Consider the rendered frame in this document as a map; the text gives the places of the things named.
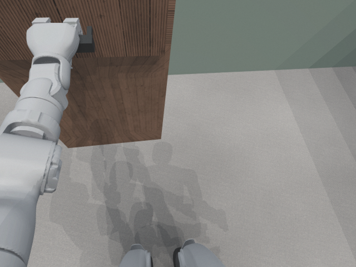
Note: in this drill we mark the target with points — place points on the left robot upper arm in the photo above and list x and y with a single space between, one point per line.
28 168

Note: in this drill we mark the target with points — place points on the left robot thigh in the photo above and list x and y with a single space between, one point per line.
136 258

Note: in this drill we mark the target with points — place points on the left robot hand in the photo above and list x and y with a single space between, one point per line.
58 38

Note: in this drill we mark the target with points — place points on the robot left forearm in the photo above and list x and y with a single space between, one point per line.
42 100

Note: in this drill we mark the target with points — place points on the right robot thigh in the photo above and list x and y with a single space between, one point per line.
197 255

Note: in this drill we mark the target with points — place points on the handle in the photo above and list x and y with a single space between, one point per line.
86 43

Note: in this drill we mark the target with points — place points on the robot thigh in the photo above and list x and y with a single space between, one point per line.
197 255
136 258

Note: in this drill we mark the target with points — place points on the drawer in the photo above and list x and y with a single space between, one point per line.
121 28

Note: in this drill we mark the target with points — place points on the cabinet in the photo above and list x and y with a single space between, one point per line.
111 100

